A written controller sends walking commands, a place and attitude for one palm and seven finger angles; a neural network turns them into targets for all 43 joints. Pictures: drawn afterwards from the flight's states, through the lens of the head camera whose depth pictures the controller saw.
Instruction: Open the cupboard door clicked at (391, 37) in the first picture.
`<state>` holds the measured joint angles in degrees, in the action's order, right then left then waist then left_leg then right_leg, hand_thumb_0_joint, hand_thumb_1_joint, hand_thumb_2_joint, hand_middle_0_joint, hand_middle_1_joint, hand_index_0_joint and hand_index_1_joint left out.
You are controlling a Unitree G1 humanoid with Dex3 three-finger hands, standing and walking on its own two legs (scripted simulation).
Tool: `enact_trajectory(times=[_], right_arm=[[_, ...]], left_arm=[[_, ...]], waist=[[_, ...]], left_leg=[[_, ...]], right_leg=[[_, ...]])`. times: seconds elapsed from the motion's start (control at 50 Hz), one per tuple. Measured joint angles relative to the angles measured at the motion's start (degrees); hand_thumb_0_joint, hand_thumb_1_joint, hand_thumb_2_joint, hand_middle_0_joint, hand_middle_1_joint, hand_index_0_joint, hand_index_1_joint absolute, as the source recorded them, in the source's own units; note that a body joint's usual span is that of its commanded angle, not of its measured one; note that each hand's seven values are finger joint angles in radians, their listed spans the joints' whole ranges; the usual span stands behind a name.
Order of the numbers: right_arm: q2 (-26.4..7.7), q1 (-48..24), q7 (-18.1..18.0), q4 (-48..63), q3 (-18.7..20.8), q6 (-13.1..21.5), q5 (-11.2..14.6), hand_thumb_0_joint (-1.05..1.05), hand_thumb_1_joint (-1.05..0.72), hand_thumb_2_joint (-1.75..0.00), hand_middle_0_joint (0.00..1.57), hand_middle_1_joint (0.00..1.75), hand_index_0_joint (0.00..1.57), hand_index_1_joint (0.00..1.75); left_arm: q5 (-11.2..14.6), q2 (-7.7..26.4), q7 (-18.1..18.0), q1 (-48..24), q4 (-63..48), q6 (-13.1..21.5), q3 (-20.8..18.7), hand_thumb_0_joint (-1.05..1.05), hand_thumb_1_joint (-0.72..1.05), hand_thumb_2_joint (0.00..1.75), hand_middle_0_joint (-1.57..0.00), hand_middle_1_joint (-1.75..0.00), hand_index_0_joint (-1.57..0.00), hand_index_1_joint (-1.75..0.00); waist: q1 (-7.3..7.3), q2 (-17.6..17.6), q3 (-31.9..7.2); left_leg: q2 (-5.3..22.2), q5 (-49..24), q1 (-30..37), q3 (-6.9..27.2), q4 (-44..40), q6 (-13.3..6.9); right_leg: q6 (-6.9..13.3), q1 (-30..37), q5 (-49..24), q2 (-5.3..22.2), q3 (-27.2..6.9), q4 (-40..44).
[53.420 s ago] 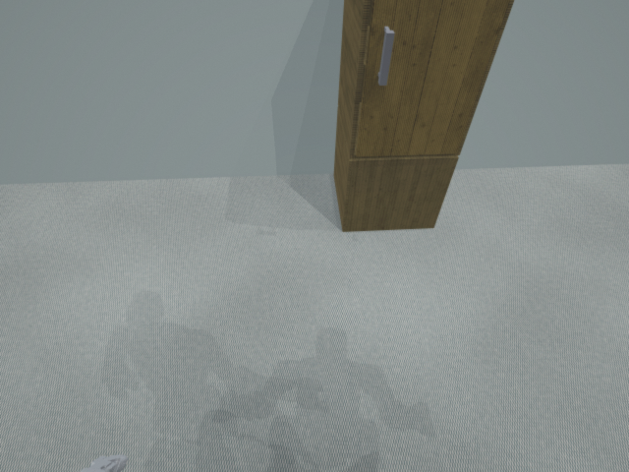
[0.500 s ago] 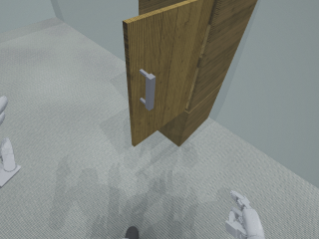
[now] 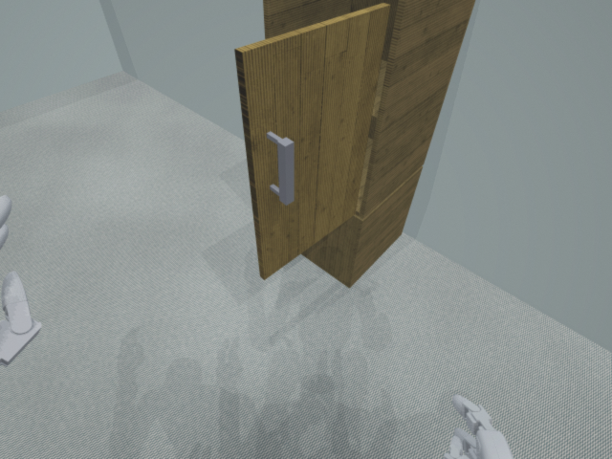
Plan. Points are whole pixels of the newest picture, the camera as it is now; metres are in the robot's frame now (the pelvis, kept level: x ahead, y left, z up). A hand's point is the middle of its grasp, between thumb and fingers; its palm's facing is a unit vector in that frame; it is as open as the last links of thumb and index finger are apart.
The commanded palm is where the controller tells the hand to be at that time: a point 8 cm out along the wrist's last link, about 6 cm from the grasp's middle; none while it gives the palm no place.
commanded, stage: stop stepping back and stand still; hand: left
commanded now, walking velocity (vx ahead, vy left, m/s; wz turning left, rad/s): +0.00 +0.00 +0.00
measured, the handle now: (279, 168) +0.63 +0.07 +0.02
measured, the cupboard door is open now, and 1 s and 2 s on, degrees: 85 85 85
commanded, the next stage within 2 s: let the arm hang, fingers relaxed in 0.44 s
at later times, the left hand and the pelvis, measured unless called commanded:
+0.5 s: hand out of the picture +0.18 +0.28 +0.16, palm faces +0.41 -0.78 -0.47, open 7.4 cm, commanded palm +0.12 +0.32 +0.18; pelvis -0.02 +0.02 +0.01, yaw +0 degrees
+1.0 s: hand out of the picture -0.08 +0.19 -0.17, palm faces +0.06 -0.98 -0.18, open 7.2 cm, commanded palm none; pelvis -0.03 +0.01 +0.00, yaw +3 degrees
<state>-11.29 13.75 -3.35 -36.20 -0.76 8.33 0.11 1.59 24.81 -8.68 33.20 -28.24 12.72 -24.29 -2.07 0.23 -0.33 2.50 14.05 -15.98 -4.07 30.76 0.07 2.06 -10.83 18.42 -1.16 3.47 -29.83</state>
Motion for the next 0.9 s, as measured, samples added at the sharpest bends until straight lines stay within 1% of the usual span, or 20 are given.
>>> enact_trajectory(times=[0.06,0.12,0.18,0.24,0.3,0.38,0.46,0.54,0.56,0.58,0.62,0.64,0.68,0.74,0.78,0.82,0.84,0.86,0.9], right_arm=[[0.01,-0.44,0.23,0.02,-0.11,-0.56,0.01,0.01,-0.91,-0.90,0.20,0.30,0.20,0.30],[-0.36,-0.45,-0.08,-0.55,-0.02,-1.16,-0.16,0.01,-0.91,-0.90,0.21,0.30,0.20,0.30],[-0.66,-0.47,-0.51,-1.04,-0.02,-1.46,-0.34,0.01,-0.91,-0.90,0.21,0.30,0.20,0.30],[-0.70,-0.67,-0.86,-1.01,-0.14,-1.20,-0.43,0.01,-0.91,-0.90,0.21,0.30,0.20,0.30],[-0.47,-1.04,-1.00,-0.45,-0.34,-0.71,-0.50,0.01,-0.91,-0.90,0.20,0.30,0.20,0.30],[-0.02,-1.60,-0.85,0.43,-0.53,-0.32,-0.53,0.01,-0.91,-0.90,0.21,0.30,0.20,0.30],[0.10,-2.06,-0.65,0.79,-0.51,-0.49,-0.48,0.01,-0.91,-0.90,0.21,0.30,0.20,0.30],[-0.06,-2.18,-0.71,0.81,-0.43,-0.87,-0.41,0.01,-0.91,-0.90,0.21,0.30,0.20,0.30],[-0.74,-2.36,0.34,-0.51,-0.10,0.22,-0.26,0.01,-0.91,-0.90,0.21,0.30,0.20,0.30],[-1.91,-2.95,1.61,-2.34,0.25,0.22,-0.10,0.01,-0.91,-0.90,0.20,0.30,0.20,0.30],[-4.32,-4.93,3.21,-6.35,0.51,-2.13,-0.26,0.00,-0.91,-0.90,0.21,0.30,0.20,0.30],[-5.22,-5.94,3.61,-8.15,0.46,-3.51,-0.46,0.00,-0.91,-0.90,0.21,0.30,0.20,0.30],[-6.11,-7.30,4.08,-10.99,0.42,-5.61,-0.86,0.00,-0.91,-0.90,0.21,0.30,0.20,0.30],[-5.92,-7.30,4.40,-13.76,0.51,-7.61,-1.23,0.00,-0.91,-0.90,0.21,0.30,0.20,0.30],[-5.38,-6.33,4.30,-15.60,0.52,-8.56,-1.44,0.00,-0.91,-0.90,0.20,0.30,0.20,0.30],[-4.73,-4.82,4.08,-17.77,0.46,-9.27,-1.55,0.00,-0.91,-0.90,0.20,0.30,0.20,0.30],[-4.32,-3.93,3.91,-18.99,0.43,-9.52,-1.57,0.00,-0.91,-0.90,0.20,0.30,0.20,0.30],[-3.82,-2.97,3.72,-20.26,0.39,-9.73,-1.55,0.00,-0.91,-0.90,0.20,0.30,0.20,0.30],[-2.95,-1.11,3.41,-22.74,0.34,-10.12,-1.52,0.00,-0.91,-0.90,0.20,0.30,0.20,0.30]], left_arm=[[0.35,-0.64,0.15,0.76,0.58,0.37,0.26,0.01,0.89,0.90,-0.21,-0.31,-0.21,-0.30],[0.31,-1.95,0.21,0.08,2.26,-0.24,1.07,0.01,0.89,0.90,-0.21,-0.31,-0.21,-0.30],[0.07,-3.26,0.12,-1.30,3.94,-1.15,1.69,0.01,0.89,0.90,-0.21,-0.31,-0.21,-0.30],[-0.21,-3.99,-0.05,-2.85,4.46,-2.01,2.05,0.01,0.89,0.90,-0.21,-0.31,-0.21,-0.30],[-0.42,-3.97,-0.23,-3.44,3.71,-2.31,2.12,0.02,0.89,0.90,-0.21,-0.31,-0.21,-0.30],[-0.34,-3.02,-0.22,-2.58,2.03,-1.97,1.79,0.02,0.89,0.90,-0.21,-0.31,-0.21,-0.30],[-0.07,-2.27,-0.04,-1.49,1.51,-1.70,1.57,0.02,0.89,0.90,-0.21,-0.31,-0.21,-0.30],[0.11,-2.14,0.09,-0.97,1.80,-1.94,1.62,0.02,0.89,0.90,-0.21,-0.31,-0.21,-0.30],[-0.79,-1.82,0.89,-2.39,4.83,-1.13,2.83,0.01,0.89,0.90,-0.21,-0.31,-0.21,-0.30],[-1.63,-1.52,2.41,-5.32,10.25,-1.75,5.15,0.01,0.90,0.90,-0.21,-0.31,-0.21,-0.30],[-2.65,-2.20,5.14,-11.76,24.48,-5.90,10.51,0.01,0.90,0.90,-0.20,-0.31,-0.20,-0.30],[-2.99,-3.04,6.10,-14.44,32.18,-8.24,12.91,0.00,0.90,0.90,-0.20,-0.30,-0.20,-0.30],[-3.51,-5.06,7.47,-18.13,46.71,-12.06,16.94,0.00,0.91,0.90,-0.20,-0.30,-0.20,-0.29],[-3.72,-8.34,8.54,-19.90,63.46,-15.06,21.54,0.01,0.91,0.90,-0.20,-0.30,-0.20,-0.29],[-3.54,-10.75,8.77,-19.82,71.59,-15.91,23.74,0.01,0.91,0.90,-0.20,-0.30,-0.20,-0.29],[-3.31,-13.12,8.91,-19.28,77.91,-16.18,25.25,0.01,0.91,0.90,-0.20,-0.30,-0.20,-0.29],[-3.23,-14.05,8.56,-18.93,80.49,-16.13,25.33,0.01,0.92,0.90,-0.20,-0.30,-0.20,-0.29],[-3.14,-14.30,8.05,-18.57,82.75,-16.00,24.94,0.01,0.95,0.89,-0.20,-0.30,-0.20,-0.29],[-2.89,-14.34,8.19,-17.59,86.28,-15.49,24.69,0.02,0.97,0.89,-0.21,-0.30,-0.21,-0.29]], waist=[[0.67,-0.94,-0.22],[1.61,-1.46,-0.30],[2.48,-1.38,0.13],[2.94,-0.91,0.97],[2.83,-0.38,1.65],[2.32,-0.14,2.01],[1.96,-0.41,1.95],[1.93,-0.66,1.89],[1.99,-1.22,1.26],[2.34,-2.02,0.70],[2.94,-3.64,-0.03],[2.87,-4.26,-0.12],[2.27,-4.73,0.19],[0.93,-3.49,1.42],[0.33,-2.01,2.54],[0.22,-0.57,3.56],[0.35,0.05,3.97],[0.61,0.58,4.30],[1.24,1.08,4.82]], left_leg=[[0.41,-0.49,-0.63,0.21,0.02,0.07],[0.27,-1.06,-0.53,0.37,-0.58,-0.19],[-0.12,-1.97,0.08,0.32,-1.96,-0.54],[-0.59,-3.06,0.63,0.26,-3.55,-0.87],[-1.04,-4.08,0.92,0.17,-5.00,-1.13],[-1.14,-4.73,0.81,0.10,-5.78,-1.28],[-1.02,-4.80,0.50,0.03,-5.79,-1.37],[-1.11,-4.93,0.42,-0.06,-5.99,-1.50],[-1.21,-4.82,-0.81,0.25,-5.15,-1.62],[-1.52,-4.56,-2.19,0.57,-3.90,-1.81],[-2.18,-3.94,-4.15,0.75,-1.66,-2.28],[-2.44,-3.65,-4.72,0.73,-0.79,-2.48],[-2.71,-3.28,-5.15,0.64,0.29,-2.64],[-2.68,-3.18,-4.83,0.61,0.71,-2.35],[-2.55,-3.27,-4.32,0.74,0.52,-2.10],[-2.38,-3.55,-3.76,0.96,-0.11,-1.93],[-2.28,-3.79,-3.51,1.13,-0.59,-1.85],[-2.17,-4.08,-3.28,1.35,-1.14,-1.73],[-2.01,-4.67,-2.81,1.82,-2.26,-1.49]], right_leg=[[0.10,-0.10,-1.01,-0.45,0.16,1.08],[-0.17,0.31,-1.80,-0.39,0.32,2.19],[-0.59,0.90,-2.71,-0.07,0.32,3.47],[-0.96,1.26,-3.61,0.32,0.33,4.60],[-1.22,1.25,-4.29,0.71,0.30,5.34],[-1.39,1.18,-4.99,0.78,0.24,6.23],[-1.50,1.16,-5.54,0.65,0.15,6.98],[-1.65,1.11,-5.77,0.73,0.06,7.27],[-1.70,0.07,-5.56,0.86,0.43,6.45],[-1.77,-1.29,-4.96,1.22,0.80,4.84],[-1.95,-3.69,-3.40,2.04,1.04,1.26],[-2.00,-4.51,-2.71,2.38,1.04,-0.25],[-2.15,-5.27,-1.93,2.75,0.95,-2.10],[-1.68,-5.18,-1.47,2.76,0.90,-3.01],[-1.42,-4.64,-1.51,2.61,1.02,-2.81],[-1.31,-3.96,-1.87,2.37,1.22,-1.98],[-1.26,-3.59,-2.18,2.22,1.38,-1.33],[-1.18,-3.21,-2.54,2.05,1.60,-0.57],[-0.99,-2.38,-3.28,1.75,2.06,1.08]])
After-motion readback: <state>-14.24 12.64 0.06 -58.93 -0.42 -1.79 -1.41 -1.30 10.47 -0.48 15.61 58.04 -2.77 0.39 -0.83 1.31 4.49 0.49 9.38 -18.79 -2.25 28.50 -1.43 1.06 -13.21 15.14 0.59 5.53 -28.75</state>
